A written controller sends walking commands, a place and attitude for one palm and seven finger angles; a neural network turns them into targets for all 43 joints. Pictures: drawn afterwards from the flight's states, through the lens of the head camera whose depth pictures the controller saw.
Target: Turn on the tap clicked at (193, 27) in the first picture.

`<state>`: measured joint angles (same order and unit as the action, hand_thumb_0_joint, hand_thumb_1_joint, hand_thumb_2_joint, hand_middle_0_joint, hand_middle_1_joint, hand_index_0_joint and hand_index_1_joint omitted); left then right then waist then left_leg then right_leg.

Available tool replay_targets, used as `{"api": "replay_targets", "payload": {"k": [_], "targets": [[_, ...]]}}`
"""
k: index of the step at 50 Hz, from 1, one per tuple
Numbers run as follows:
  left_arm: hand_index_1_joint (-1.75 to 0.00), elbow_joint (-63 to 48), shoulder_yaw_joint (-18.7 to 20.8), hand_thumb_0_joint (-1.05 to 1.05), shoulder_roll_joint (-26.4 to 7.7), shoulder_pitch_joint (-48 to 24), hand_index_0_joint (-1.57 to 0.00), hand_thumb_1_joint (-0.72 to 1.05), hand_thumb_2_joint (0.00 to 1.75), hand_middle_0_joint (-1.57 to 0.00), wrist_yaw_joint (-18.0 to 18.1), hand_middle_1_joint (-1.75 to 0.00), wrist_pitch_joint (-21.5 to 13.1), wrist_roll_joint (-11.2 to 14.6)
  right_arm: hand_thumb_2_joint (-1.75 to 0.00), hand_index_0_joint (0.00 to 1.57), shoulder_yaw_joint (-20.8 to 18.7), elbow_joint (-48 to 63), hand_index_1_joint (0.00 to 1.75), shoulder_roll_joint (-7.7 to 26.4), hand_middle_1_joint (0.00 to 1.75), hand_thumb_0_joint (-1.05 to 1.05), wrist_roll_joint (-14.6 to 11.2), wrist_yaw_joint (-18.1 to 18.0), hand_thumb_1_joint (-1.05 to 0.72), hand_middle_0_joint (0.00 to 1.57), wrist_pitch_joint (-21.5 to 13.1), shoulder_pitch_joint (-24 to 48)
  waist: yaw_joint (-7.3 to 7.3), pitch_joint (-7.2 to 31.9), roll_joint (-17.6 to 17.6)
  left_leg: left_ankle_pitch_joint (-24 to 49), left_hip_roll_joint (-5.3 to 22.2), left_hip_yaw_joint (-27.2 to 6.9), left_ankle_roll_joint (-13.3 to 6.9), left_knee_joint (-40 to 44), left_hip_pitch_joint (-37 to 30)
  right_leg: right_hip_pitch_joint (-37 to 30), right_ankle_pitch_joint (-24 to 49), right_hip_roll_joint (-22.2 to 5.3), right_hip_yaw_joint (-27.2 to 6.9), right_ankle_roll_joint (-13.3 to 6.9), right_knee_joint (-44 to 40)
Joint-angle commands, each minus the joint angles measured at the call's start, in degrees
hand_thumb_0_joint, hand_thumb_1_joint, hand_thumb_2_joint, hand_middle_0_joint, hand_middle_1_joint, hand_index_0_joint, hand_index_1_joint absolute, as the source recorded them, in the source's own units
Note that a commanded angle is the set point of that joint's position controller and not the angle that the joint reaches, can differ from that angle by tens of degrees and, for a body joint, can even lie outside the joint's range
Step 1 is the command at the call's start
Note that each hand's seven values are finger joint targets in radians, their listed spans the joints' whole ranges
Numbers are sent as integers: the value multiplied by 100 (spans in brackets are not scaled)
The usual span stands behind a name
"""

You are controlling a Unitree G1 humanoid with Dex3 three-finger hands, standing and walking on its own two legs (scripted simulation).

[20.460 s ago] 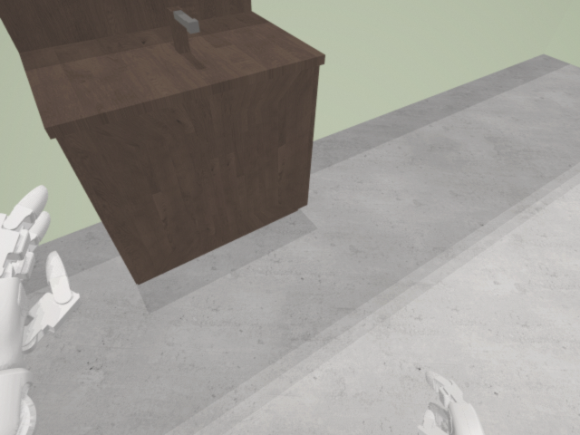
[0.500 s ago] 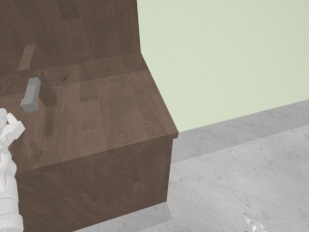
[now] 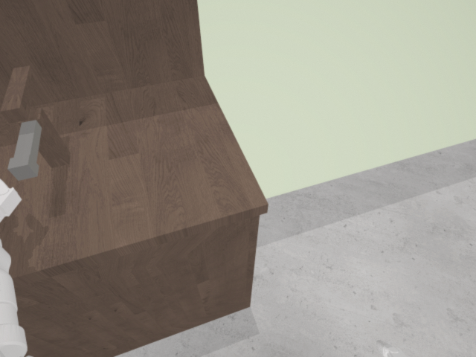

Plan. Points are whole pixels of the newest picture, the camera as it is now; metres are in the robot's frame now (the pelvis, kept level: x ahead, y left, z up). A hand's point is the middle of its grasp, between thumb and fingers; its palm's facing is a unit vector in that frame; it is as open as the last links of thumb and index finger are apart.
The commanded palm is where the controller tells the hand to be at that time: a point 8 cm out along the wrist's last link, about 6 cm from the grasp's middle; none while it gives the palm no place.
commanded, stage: push the lever round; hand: left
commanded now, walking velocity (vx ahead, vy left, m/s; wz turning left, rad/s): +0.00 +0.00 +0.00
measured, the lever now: (24, 167) +0.37 +0.36 +0.13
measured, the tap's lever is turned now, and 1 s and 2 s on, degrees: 0 2 27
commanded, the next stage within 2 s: none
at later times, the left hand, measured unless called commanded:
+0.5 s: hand (21, 195) +0.32 +0.35 +0.12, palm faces +0.59 -0.80 -0.09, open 7.8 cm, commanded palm +0.27 +0.38 +0.12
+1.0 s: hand (38, 194) +0.32 +0.33 +0.12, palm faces +0.63 -0.78 -0.06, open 7.7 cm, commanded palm +0.28 +0.35 +0.12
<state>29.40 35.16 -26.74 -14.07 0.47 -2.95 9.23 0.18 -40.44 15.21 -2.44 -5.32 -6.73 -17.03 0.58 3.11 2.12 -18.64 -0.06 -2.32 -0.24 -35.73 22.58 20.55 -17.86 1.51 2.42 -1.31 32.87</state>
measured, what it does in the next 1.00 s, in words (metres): stands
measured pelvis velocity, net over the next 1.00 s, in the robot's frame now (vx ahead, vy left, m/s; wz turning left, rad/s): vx -0.01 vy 0.00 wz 0.01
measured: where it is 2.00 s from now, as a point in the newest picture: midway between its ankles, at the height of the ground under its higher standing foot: outside the picture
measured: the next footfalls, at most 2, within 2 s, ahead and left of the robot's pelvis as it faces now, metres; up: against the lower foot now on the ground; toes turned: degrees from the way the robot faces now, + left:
none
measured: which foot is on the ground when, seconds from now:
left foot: down 0.00-1.00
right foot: down 0.00-1.00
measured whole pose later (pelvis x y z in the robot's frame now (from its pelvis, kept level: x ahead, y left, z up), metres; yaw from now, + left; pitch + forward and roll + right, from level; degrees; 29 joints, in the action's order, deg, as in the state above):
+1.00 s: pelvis -0.01 +0.00 +0.00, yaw +1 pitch +4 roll -1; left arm 23.3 28.2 -19.9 -14.9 8.5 -0.6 8.7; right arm 0.5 -41.3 14.6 -2.5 -5.5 -5.5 -14.0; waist -0.6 2.8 2.5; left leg -17.8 -0.3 -3.1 0.1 -35.6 21.4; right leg 19.3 -17.7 1.3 3.2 -1.7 33.2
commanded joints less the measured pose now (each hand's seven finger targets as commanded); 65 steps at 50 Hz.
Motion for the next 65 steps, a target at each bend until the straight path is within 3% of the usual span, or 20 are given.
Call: {"api": "replay_targets", "payload": {"k": [1, 2, 5, 8, 12, 15, 19, 20, 22, 30, 34, 39, 42, 44, 52, 55, 57, 58, 63, 65], "targets": [[-15, -1252, 281, 0, -2031, -1511, -15, 90, 90, -15, -116, -15, -400, 122, -90, 20, -309, 699, 30, 841, 30, 0, -30, -91, -90, 20, -265, 193, -43, 1216, 323, 1731, -79, 6, -143, 389, -591, -496, 1652, 16, -25, 21, -296], [-15, -1244, 262, 0, -2066, -1654, -15, 90, 90, -15, -128, -15, -401, 82, -90, 20, -295, 642, 30, 834, 30, 0, -56, -116, -90, 20, -247, 199, -28, 1128, 500, 1696, -57, 11, -137, 389, -609, -435, 1574, 7, -28, 4, -307], [-15, -1347, 132, 0, -1925, -1623, -15, 90, 90, -15, -196, -15, -383, 137, -90, 20, -321, 684, 30, 844, 30, 0, -39, -114, -90, 20, -288, 175, -48, 1386, 467, 1856, -78, -22, -122, 367, -760, -489, 1686, 12, -22, -2, -288], [-15, -1475, -67, 0, -1706, -1799, -15, 90, 90, -15, -139, -15, -388, 124, -90, 20, -311, 636, 30, 819, 30, 0, -36, -125, -90, 20, -299, 180, 6, 1320, 461, 1988, -40, -95, -85, 364, -875, -391, 1690, 14, 12, -14, -273], [-15, -1473, 185, 0, -1888, -1554, -15, 90, 90, -15, -17, -15, -329, 126, -90, 20, -307, 635, 30, 822, 30, 0, -36, -119, -90, 20, -261, 244, -121, 1353, 312, 1996, -50, -63, -92, 375, -760, -587, 1793, -12, 5, -9, -276], [-15, -1745, 8, 0, -1664, -1549, -15, 90, 90, -15, 52, -15, -309, 104, -90, 20, -309, 727, 30, 770, 30, 0, -22, -88, -90, 20, -259, 314, -130, 1473, 472, 2123, -61, -51, -69, 380, -873, -613, 1863, -17, -1, -7, -246], [-15, -1799, 135, 0, -1746, -1443, -15, 90, 90, -15, 156, -15, -289, 69, -90, 20, -305, 733, 30, 762, 30, 0, -15, -78, -90, 20, -219, 339, -162, 1423, 371, 2140, -44, -61, -64, 395, -788, -684, 1878, -10, 7, -16, -229], [-15, -1849, -15, 0, -1559, -1406, -15, 90, 90, -15, 145, -15, -270, 86, -90, 20, -301, 763, 30, 747, 30, 0, -13, -65, -90, 20, -221, 378, -144, 1395, 401, 2153, -54, -30, -71, 386, -832, -666, 1912, -13, 2, -9, -246], [-15, -1836, 100, 0, -1673, -1359, -15, 90, 90, -15, 176, -15, -233, 64, -90, 20, -288, 729, 30, 750, 30, 0, -33, -84, -90, 20, -188, 412, -152, 1297, 444, 2098, -35, -17, -81, 389, -779, -673, 1882, -22, 1, -16, -261], [-15, -1897, -309, 0, -1282, -1678, -15, 90, 90, -15, 256, -15, -173, 81, -90, 20, -269, 716, 30, 738, 30, 0, -48, -113, -90, 20, -204, 503, -57, 1140, 310, 1600, -56, -52, -81, 473, -718, -506, 1487, -18, -1, -18, -323], [-15, -2126, -315, 0, -1305, -1752, -15, 90, 90, -15, 348, -15, -221, 31, -90, 20, -281, 716, 30, 718, 30, 0, -31, -115, -90, 20, -204, 543, -95, 1407, 427, 1712, -62, -34, -75, 459, -839, -643, 1600, -33, -28, -24, -300], [-15, -1911, -410, 0, -1209, -1902, -15, 90, 90, -15, 471, -15, -215, 16, -90, 20, -249, 676, 30, 718, 30, 0, -31, -119, -90, 20, -191, 575, -52, 1189, 188, 1376, -69, -40, -108, 502, -671, -573, 1387, -38, -40, -9, -364], [-15, -1942, -319, 0, -1215, -1747, -15, 90, 90, -15, 609, -15, -224, -15, -90, 20, -249, 673, 30, 707, 30, 0, -28, -112, -90, 20, -178, 630, -123, 1201, 316, 1375, -79, -10, -114, 480, -651, -636, 1382, -51, -58, -14, -376], [-15, -1997, -516, 0, -999, -1943, -15, 90, 90, -15, 686, -15, -232, -19, -90, 20, -259, 673, 30, 694, 30, 0, -14, -94, -90, 20, -176, 627, -44, 1255, 224, 1399, -80, 0, -117, 458, -687, -601, 1465, -50, -53, 3, -357], [-15, -2054, -499, 0, -927, -1964, -15, 90, 90, -15, 1119, -15, -196, -153, -90, 20, -247, 648, 30, 666, 30, 0, 14, -82, -90, 20, -102, 761, -123, 1204, 290, 1204, -94, 3, -122, 475, -606, -622, 1253, -70, -71, -6, -378], [-15, -2173, -746, 0, -692, -2187, -15, 90, 90, -15, 1283, -15, -184, -214, -90, 20, -241, 670, 30, 650, 30, 0, 36, -63, -90, 20, -88, 780, -68, 1301, 278, 1243, -99, -9, -107, 463, -658, -606, 1287, -70, -61, -8, -349], [-15, -2133, -636, 0, -701, -1957, -15, 90, 90, -15, 1426, -15, -164, -261, -90, 20, -250, 648, 30, 643, 30, 0, 51, -58, -90, 20, -53, 819, -142, 1262, 253, 1308, -90, 10, -112, 454, -634, -665, 1342, -74, -59, -11, -346], [-15, -2052, -721, 0, -586, -1899, -15, 90, 90, -15, 1465, -15, -125, -254, -90, 20, -241, 677, 30, 639, 30, 0, 55, -44, -90, 20, -40, 814, -119, 1277, 44, 1279, -95, -3, -112, 463, -566, -687, 1355, -78, -49, 4, -333], [-15, -2157, -904, 0, -385, -2141, -15, 90, 90, -15, 1749, -15, -16, -373, -90, 20, -229, 681, 30, 605, 30, 0, 63, -43, -90, 20, 38, 920, -97, 1256, 166, 1242, -94, 25, -105, 472, -596, -646, 1288, -91, -64, 1, -349], [-15, -2080, -872, 0, -399, -2237, -15, 90, 90, -15, 1859, -15, 11, -392, -90, 20, -247, 661, 30, 617, 30, 0, 91, -46, -90, 20, 51, 901, -84, 1286, -77, 1245, -87, 21, -111, 448, -567, -664, 1335, -86, -58, 15, -349]]}}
